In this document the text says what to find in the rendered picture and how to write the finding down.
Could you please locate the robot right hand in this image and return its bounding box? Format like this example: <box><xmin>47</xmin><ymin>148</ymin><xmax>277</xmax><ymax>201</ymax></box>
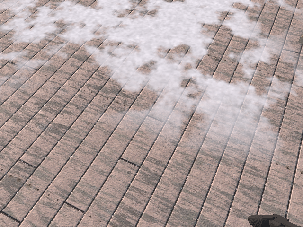
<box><xmin>248</xmin><ymin>214</ymin><xmax>301</xmax><ymax>227</ymax></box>

